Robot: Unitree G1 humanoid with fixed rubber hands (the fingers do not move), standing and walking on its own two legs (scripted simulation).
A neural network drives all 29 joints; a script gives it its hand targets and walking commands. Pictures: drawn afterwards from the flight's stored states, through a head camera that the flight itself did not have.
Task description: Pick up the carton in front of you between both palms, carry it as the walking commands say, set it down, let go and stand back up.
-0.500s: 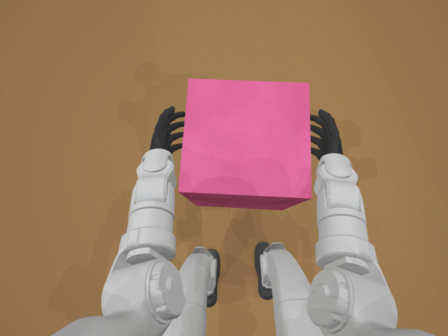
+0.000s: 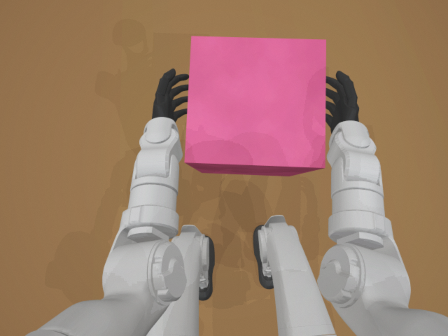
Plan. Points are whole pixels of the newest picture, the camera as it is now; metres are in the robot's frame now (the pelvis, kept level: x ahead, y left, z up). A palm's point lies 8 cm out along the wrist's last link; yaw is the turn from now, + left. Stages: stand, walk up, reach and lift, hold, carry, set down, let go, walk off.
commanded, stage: set down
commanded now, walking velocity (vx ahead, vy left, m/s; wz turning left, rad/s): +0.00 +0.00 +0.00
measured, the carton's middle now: (250, 120) +0.46 -0.06 -0.16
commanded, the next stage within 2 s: none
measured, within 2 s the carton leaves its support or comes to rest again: rests again in 1.28 s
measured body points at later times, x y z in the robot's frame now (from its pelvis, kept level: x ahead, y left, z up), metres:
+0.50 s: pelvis -0.04 -0.01 -0.13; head +0.30 -0.04 +0.17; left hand +0.52 +0.06 -0.25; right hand +0.47 -0.24 -0.25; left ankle +0.06 +0.10 -0.56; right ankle +0.08 -0.11 -0.56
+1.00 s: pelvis -0.03 -0.01 -0.21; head +0.35 -0.05 +0.02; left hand +0.56 +0.03 -0.39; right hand +0.49 -0.26 -0.38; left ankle +0.06 +0.10 -0.56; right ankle +0.08 -0.11 -0.56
